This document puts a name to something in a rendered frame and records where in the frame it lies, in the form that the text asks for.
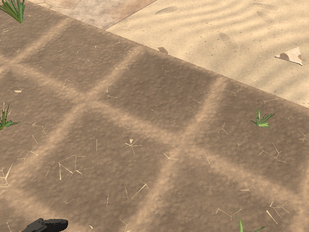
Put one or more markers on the robot left hand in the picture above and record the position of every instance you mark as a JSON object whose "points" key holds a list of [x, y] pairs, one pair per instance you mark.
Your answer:
{"points": [[47, 225]]}

